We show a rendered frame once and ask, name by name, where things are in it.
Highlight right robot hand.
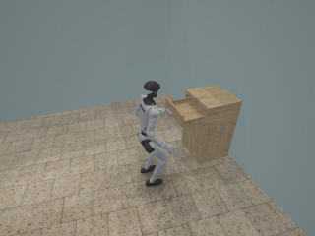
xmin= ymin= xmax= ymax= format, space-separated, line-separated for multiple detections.
xmin=166 ymin=145 xmax=180 ymax=155

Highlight left robot hand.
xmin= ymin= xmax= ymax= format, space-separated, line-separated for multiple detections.
xmin=158 ymin=108 xmax=166 ymax=118

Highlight robot right upper arm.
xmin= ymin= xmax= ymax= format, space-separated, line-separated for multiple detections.
xmin=146 ymin=106 xmax=159 ymax=137

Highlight handle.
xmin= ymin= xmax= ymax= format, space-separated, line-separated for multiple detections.
xmin=165 ymin=108 xmax=175 ymax=117

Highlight robot right forearm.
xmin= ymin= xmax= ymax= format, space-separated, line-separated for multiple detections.
xmin=149 ymin=131 xmax=168 ymax=149

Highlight left robot shin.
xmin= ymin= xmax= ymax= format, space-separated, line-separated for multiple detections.
xmin=144 ymin=152 xmax=157 ymax=169

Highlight drawer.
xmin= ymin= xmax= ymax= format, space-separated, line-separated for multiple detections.
xmin=165 ymin=97 xmax=207 ymax=128

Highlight robot left upper arm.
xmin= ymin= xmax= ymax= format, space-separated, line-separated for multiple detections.
xmin=134 ymin=94 xmax=147 ymax=117

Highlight robot torso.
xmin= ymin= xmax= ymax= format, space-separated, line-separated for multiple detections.
xmin=138 ymin=99 xmax=158 ymax=147

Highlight cabinet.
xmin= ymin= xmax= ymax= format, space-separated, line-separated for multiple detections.
xmin=181 ymin=85 xmax=243 ymax=165

